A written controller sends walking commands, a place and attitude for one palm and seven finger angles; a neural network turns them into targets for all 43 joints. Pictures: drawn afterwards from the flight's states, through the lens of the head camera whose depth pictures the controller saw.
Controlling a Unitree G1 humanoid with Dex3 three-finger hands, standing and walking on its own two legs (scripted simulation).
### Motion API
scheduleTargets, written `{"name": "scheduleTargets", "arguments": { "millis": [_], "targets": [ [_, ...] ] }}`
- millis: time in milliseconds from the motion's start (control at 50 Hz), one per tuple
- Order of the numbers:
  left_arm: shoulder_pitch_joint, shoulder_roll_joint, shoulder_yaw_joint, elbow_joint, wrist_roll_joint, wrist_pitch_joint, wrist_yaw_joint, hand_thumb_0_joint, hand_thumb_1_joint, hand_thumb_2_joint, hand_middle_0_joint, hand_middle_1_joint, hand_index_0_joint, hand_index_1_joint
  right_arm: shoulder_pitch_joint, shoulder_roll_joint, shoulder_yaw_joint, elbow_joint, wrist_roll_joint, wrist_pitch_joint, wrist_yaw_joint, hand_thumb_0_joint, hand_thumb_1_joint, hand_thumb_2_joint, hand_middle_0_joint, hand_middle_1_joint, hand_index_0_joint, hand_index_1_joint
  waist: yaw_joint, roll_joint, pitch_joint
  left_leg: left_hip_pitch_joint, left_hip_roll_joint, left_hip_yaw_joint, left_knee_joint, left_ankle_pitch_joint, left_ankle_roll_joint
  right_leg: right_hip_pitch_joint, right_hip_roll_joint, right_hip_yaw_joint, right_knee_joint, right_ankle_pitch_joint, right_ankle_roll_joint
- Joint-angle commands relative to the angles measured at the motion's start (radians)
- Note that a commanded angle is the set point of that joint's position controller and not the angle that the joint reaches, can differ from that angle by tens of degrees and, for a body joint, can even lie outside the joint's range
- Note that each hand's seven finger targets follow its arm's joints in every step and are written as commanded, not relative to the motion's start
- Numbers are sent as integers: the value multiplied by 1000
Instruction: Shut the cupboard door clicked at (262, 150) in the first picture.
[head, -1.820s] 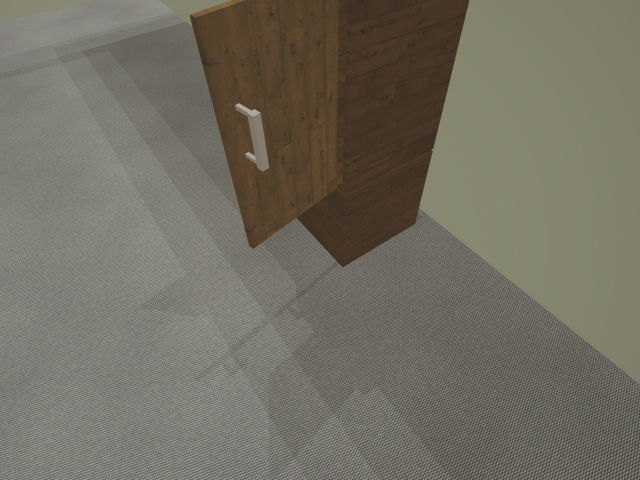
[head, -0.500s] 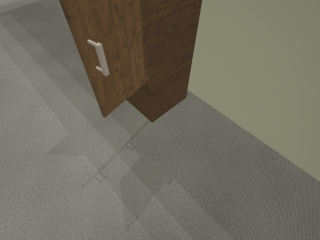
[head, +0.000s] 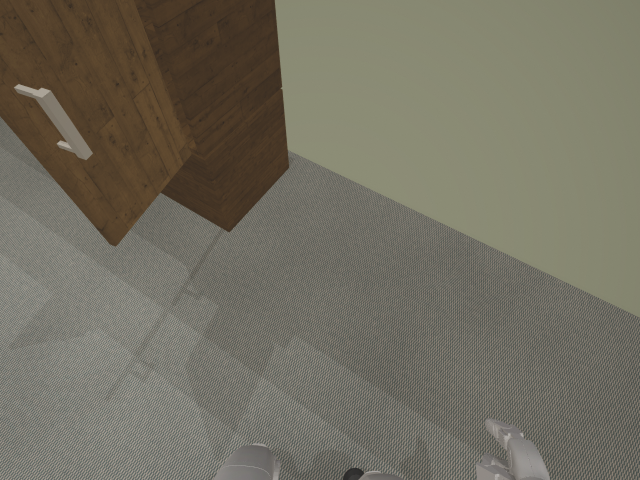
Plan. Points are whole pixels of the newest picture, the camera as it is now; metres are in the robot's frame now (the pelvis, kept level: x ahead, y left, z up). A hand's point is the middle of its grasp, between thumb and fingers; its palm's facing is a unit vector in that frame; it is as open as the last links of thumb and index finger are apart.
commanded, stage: walk around to get in front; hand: left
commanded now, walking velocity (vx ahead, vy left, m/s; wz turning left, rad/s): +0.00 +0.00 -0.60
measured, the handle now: (55, 123) +0.60 +0.52 +0.01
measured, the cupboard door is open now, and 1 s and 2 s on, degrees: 100 100 100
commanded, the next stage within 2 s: none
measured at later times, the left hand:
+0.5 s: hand (214, 427) +0.18 +0.18 -0.17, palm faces -0.30 -0.91 -0.28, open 7.4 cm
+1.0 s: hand (259, 383) +0.25 +0.12 -0.17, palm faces -0.53 -0.82 -0.20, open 7.4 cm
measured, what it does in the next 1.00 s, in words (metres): steps on the spot, turning right: left foot, then right foot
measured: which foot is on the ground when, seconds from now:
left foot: up 0.00-0.10, down 0.12-0.46, up 0.48-0.82, down 0.84-1.00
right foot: down 0.00-0.12, up 0.14-0.46, down 0.48-0.84, up 0.86-1.00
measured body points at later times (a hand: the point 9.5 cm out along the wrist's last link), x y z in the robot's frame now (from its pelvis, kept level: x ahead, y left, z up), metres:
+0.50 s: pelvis +0.01 -0.01 -0.02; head +0.07 -0.03 +0.42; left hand +0.20 +0.23 -0.15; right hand -0.03 -0.27 -0.17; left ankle +0.00 +0.16 -0.73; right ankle -0.02 -0.11 -0.74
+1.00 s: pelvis +0.04 +0.01 +0.00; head +0.11 +0.00 +0.44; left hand +0.28 +0.17 -0.15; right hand -0.03 -0.24 -0.13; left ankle +0.11 +0.11 -0.74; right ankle -0.07 -0.09 -0.65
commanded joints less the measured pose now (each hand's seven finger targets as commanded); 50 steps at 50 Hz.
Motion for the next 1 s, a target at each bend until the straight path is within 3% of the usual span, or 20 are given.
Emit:
{"name": "scheduleTargets", "arguments": {
  "millis": [0, 60, 100, 120, 160, 220, 320, 400, 420, 440, 460, 520, 600, 720, 780, 820, 840, 860, 920, 980],
  "targets": [
    [19, 220, 64, -76, 4, -18, 12, 0, 900, 900, -200, -300, -200, -300, 56, -78, -16, -56, 10, -26, -11, 0, -900, -900, 200, 300, 200, 300, -9, -136, -222, 45, -17, -14, -176, 2, 12, 198, -239, 312, -95, 406, -149],
    [-55, 195, 54, -92, -7, -12, 8, 0, 900, 900, -200, -300, -200, -300, 171, -105, -22, -22, 11, -37, -20, 0, -900, -900, 200, 300, 200, 300, -78, -93, -231, 341, 3, -14, -488, 201, 25, -11, -164, 265, -20, 265, -49],
    [-73, 111, 34, -141, -19, -10, -13, 0, 900, 900, -200, -300, -200, -300, 211, -274, -49, -34, -17, -52, -27, 0, -900, -900, 200, 300, 200, 300, -96, 376, -195, 455, 443, -437, -689, 314, 180, -314, 28, -33, 357, -403, 71],
    [-118, 156, 40, -142, -4, -7, -18, 0, 900, 900, -200, -300, -200, -300, 204, -266, -42, -37, -25, -45, -31, 0, -900, -900, 200, 300, 200, 300, -102, 255, -145, 329, 478, -414, -653, 461, 251, -291, -20, -21, 543, -409, 80],
    [-58, 150, 54, -112, 6, -3, -30, 0, 900, 900, -200, -300, -200, -300, 113, -194, -21, -75, -32, -55, -28, 0, -900, -900, 200, 300, 200, 300, -28, 219, -145, 257, 369, -262, -609, 598, 242, -268, -43, -48, 700, -309, 97],
    [-54, 119, 41, -110, -6, 4, -42, 0, 900, 900, -200, -300, -200, -300, 131, -170, -13, -76, -30, -53, -26, 0, -900, -900, 200, 300, 200, 300, -21, 245, -155, 336, 262, -32, -526, 796, 181, -273, -64, -111, 678, -253, 109],
    [-143, 93, 21, -137, -10, -4, -54, 0, 900, 900, -200, -300, -200, -300, 242, -202, -31, -38, -30, -45, -14, 0, -900, -900, 200, 300, 200, 300, -78, 269, -180, 392, 263, 54, -476, 818, 161, -145, -58, -219, 359, -234, 93],
    [-81, 118, 23, -113, -12, -16, -53, 0, 900, 900, -200, -300, -200, -300, 233, -229, -42, -33, -23, -40, -5, 0, -900, -900, 200, 300, 200, 300, -39, 238, -190, 324, 274, 85, -350, 776, 113, 82, -41, -244, 46, -90, 52],
    [15, 168, 33, -84, -8, -24, -47, 0, 900, 900, -200, -300, -200, -300, 214, -224, -43, -43, -12, -40, -1, 0, -900, -900, 200, 300, 200, 300, 12, 134, -236, 214, 243, 129, -207, 673, 67, 277, -78, -196, -71, 121, 28],
    [109, 294, 61, -56, 5, -35, -27, 0, 900, 900, -200, -300, -200, -300, 186, -138, -26, -82, 1, -40, 4, 0, -900, -900, 200, 300, 200, 300, 55, -219, -278, -76, 108, 211, 49, 156, 2, 500, -344, 157, -118, 525, -71],
    [175, 346, 73, -32, -13, -32, -8, 0, 900, 900, -200, -300, -200, -300, 113, -127, -14, -121, 2, -29, -4, 0, -900, -900, 200, 300, 200, 300, 94, -289, -285, -180, 42, 94, 227, -252, -11, 471, -481, 298, -83, 854, -182],
    [-11, 254, 54, -87, -8, -18, 13, 0, 900, 900, -200, -300, -200, -300, 111, -133, -15, -73, 0, -12, -5, 0, -900, -900, 200, 300, 200, 300, 9, -214, -168, -174, 98, -12, 276, -89, -9, 234, -343, 216, -125, 381, -182],
    [-58, 230, 42, -111, -6, -27, 13, 0, 900, 900, -200, -300, -200, -300, 151, -94, -10, -41, -4, -7, 10, 0, -900, -900, 200, 300, 200, 300, -34, -99, -197, -59, 50, 31, 124, 37, -23, 164, -260, 130, -109, 390, -146],
    [-43, 239, 51, -106, -2, -21, 6, 0, 900, 900, -200, -300, -200, -300, 138, -92, -13, -53, 5, -25, 0, 0, -900, -900, 200, 300, 200, 300, -25, -144, -202, 31, 2, 31, -150, 30, -11, 169, -248, 223, -80, 394, -145],
    [-106, 214, 48, -117, -11, -14, 5, 0, 900, 900, -200, -300, -200, -300, 250, -110, -17, -19, 6, -38, -10, 0, -900, -900, 200, 300, 200, 300, -91, -116, -203, 257, 4, 35, -429, 211, 3, 30, -194, 211, -9, 307, -65],
    [-78, 103, 27, -155, -28, -5, -10, 0, 900, 900, -200, -300, -200, -300, 301, -277, -44, -17, -22, -55, -17, 0, -900, -900, 200, 300, 200, 300, -96, 375, -206, 418, 426, -402, -661, 346, 162, -258, 31, -43, 361, -378, 62],
    [-117, 144, 33, -156, -14, -5, -15, 0, 900, 900, -200, -300, -200, -300, 306, -281, -41, -23, -29, -51, -21, 0, -900, -900, 200, 300, 200, 300, -109, 274, -183, 320, 494, -424, -651, 435, 245, -238, -16, -40, 571, -442, 67],
    [-93, 145, 36, -165, -13, -13, -22, 0, 900, 900, -200, -300, -200, -300, 249, -251, -31, -59, -31, -51, -21, 0, -900, -900, 200, 300, 200, 300, -67, 165, -154, 257, 472, -348, -630, 457, 264, -222, -68, -52, 638, -389, 77],
    [-75, 118, 41, -118, -4, -1, -38, 0, 900, 900, -200, -300, -200, -300, 218, -181, -10, -61, -33, -58, -23, 0, -900, -900, 200, 300, 200, 300, -39, 243, -164, 308, 307, -92, -561, 734, 185, -242, -73, -94, 718, -281, 98],
    [-91, 93, 33, -120, -8, 6, -48, 0, 900, 900, -200, -300, -200, -300, 239, -176, -15, -53, -29, -55, -22, 0, -900, -900, 200, 300, 200, 300, -51, 237, -201, 373, 272, 16, -528, 763, 167, -226, -78, -153, 617, -244, 106]
  ]
}}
